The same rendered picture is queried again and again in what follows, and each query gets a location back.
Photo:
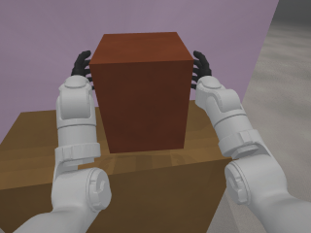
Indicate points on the right robot forearm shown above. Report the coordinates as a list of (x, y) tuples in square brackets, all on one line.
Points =
[(237, 137)]

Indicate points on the robot left upper arm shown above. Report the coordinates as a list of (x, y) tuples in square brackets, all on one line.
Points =
[(77, 198)]

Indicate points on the pedestal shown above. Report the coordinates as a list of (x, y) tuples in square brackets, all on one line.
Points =
[(153, 191)]

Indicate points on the robot right upper arm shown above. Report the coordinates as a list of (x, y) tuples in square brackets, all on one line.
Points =
[(257, 182)]

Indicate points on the carton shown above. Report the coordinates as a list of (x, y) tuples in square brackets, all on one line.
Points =
[(142, 83)]

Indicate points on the robot right hand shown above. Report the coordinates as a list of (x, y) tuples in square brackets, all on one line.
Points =
[(203, 69)]

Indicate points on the robot left hand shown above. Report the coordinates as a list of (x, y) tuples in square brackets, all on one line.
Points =
[(80, 65)]

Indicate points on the left robot forearm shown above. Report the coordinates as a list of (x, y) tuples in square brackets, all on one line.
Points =
[(76, 126)]

